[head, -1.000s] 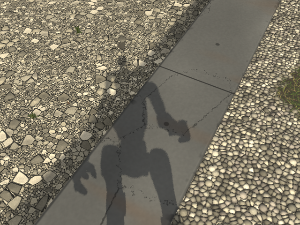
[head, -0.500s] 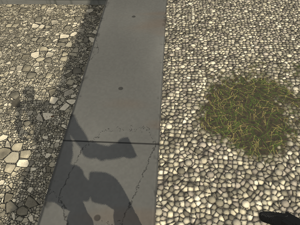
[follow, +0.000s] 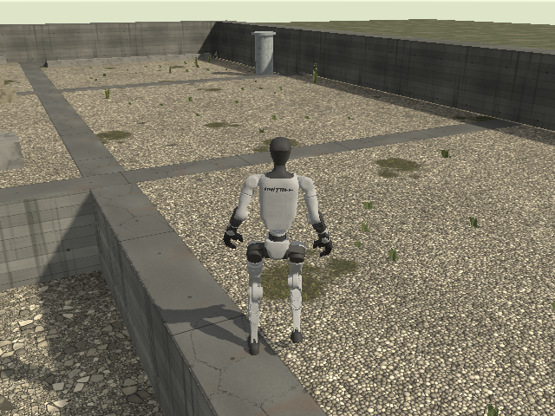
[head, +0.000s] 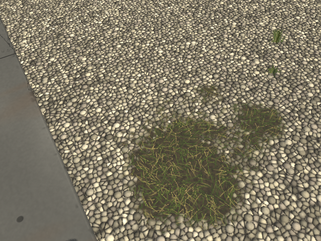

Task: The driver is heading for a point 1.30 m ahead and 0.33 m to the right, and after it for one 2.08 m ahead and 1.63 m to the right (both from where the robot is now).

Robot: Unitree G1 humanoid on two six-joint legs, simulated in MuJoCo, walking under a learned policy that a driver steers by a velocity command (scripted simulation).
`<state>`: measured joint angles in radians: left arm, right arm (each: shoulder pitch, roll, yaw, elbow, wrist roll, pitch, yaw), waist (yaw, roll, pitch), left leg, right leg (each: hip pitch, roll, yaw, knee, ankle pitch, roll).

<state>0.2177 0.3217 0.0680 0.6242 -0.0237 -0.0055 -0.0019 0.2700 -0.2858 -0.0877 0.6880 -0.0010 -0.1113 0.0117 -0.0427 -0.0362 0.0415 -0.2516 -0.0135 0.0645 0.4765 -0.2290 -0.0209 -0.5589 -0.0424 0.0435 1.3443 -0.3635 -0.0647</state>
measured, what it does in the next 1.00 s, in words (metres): walks ahead: right foot, then left foot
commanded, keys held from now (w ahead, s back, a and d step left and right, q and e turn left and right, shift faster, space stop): w+shift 1.00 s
